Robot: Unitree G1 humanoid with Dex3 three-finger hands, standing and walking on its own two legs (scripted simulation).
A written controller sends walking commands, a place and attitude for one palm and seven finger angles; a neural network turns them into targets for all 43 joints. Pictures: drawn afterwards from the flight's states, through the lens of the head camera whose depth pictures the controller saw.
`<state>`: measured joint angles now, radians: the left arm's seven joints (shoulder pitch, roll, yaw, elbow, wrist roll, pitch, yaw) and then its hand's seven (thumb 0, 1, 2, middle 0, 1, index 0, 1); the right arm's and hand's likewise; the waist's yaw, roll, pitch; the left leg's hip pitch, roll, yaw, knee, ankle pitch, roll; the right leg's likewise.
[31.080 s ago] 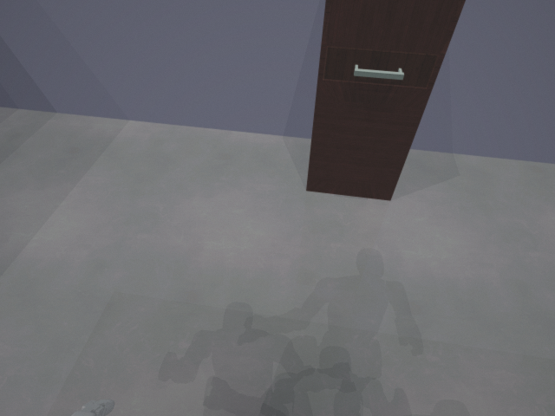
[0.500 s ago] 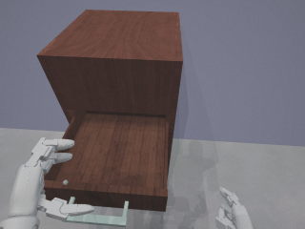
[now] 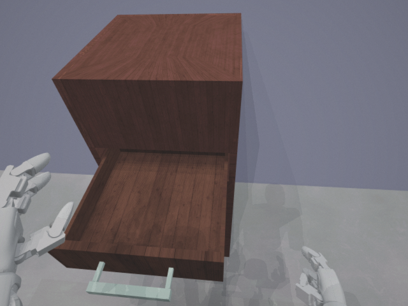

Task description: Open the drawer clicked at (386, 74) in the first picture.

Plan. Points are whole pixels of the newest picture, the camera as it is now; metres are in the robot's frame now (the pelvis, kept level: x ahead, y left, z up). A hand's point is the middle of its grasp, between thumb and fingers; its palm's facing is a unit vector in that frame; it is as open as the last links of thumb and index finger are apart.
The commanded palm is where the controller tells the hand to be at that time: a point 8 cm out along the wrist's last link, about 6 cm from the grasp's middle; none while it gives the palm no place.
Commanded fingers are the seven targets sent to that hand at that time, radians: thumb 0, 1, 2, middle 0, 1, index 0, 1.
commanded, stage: draw the hand back to the body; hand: left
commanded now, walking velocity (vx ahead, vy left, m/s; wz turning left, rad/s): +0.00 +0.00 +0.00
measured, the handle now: (132, 280) +0.19 +0.19 -0.09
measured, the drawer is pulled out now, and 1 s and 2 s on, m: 0.30 0.30 0.30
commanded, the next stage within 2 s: step back with the hand held close in 0.26 s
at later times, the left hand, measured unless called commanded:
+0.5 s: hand (57, 218) +0.19 +0.23 +0.17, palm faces +0.38 -0.80 -0.47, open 7.4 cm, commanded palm +0.12 +0.26 +0.18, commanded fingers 0.00 0.90 0.90 -0.20 -0.30 -0.20 -0.30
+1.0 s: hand (37, 254) +0.15 +0.25 +0.15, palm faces +0.33 -0.80 -0.50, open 7.4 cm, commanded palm +0.08 +0.29 +0.18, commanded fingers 0.00 0.90 0.90 -0.20 -0.30 -0.20 -0.30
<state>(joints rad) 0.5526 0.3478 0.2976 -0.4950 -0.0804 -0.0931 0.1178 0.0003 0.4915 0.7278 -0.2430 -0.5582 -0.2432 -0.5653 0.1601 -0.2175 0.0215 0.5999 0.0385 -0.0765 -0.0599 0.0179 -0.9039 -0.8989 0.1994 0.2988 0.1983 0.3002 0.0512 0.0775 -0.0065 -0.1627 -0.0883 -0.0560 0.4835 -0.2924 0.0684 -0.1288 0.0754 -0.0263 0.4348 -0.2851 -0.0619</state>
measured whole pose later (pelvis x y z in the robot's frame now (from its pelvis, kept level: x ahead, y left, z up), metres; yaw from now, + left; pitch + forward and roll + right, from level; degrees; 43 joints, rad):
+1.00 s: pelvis -0.05 +0.01 +0.00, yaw -1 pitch +4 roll +0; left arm 0.68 0.40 0.38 -0.64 -0.04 -0.15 0.17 0.01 0.89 0.90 -0.21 -0.30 -0.22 -0.31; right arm 0.15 -0.18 -0.01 0.55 -0.02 -0.04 -0.07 0.02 -0.90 -0.90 0.20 0.30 0.20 0.30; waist -0.01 0.00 0.01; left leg -0.37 -0.10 -0.03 0.52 -0.21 0.08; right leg -0.33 0.03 0.00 0.65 -0.43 -0.01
